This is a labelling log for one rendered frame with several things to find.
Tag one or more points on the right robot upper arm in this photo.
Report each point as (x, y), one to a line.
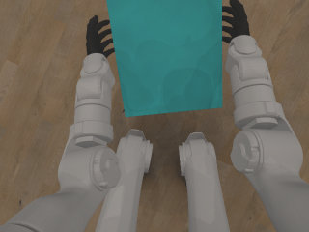
(271, 161)

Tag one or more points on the right robot hand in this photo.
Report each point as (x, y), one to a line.
(238, 21)

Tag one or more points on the carton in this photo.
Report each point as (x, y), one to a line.
(168, 54)

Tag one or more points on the left robot hand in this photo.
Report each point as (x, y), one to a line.
(93, 38)

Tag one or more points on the robot left shin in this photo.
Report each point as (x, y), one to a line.
(123, 140)

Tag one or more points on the robot left forearm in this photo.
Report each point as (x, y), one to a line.
(93, 105)

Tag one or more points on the robot left thigh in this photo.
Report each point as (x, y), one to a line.
(119, 210)

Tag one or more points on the robot right forearm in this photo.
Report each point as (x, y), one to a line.
(252, 89)

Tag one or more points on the left robot upper arm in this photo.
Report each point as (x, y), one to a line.
(85, 176)

